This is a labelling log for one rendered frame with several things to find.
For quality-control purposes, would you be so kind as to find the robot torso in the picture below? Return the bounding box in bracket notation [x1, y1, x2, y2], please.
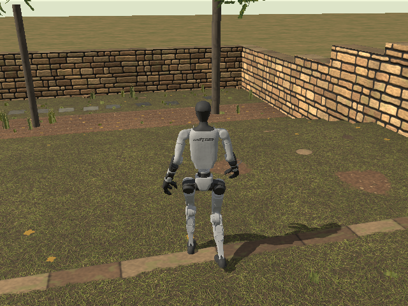
[189, 126, 219, 191]

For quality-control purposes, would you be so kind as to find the left robot upper arm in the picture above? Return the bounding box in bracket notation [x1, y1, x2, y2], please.
[173, 129, 190, 165]

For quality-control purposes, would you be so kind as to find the robot right forearm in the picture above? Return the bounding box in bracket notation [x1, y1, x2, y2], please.
[228, 152, 238, 171]

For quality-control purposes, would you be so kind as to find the robot left forearm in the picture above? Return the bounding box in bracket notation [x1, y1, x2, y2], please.
[164, 155, 179, 182]

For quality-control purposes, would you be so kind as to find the left robot hand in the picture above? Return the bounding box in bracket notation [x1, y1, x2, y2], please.
[163, 180, 177, 195]

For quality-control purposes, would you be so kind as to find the right robot upper arm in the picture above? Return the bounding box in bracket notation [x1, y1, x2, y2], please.
[217, 128, 235, 162]

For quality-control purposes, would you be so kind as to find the robot right foot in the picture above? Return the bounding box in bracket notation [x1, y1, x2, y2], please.
[214, 254, 227, 268]

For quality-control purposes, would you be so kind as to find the right robot hand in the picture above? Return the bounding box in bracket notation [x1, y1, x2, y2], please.
[224, 168, 239, 179]

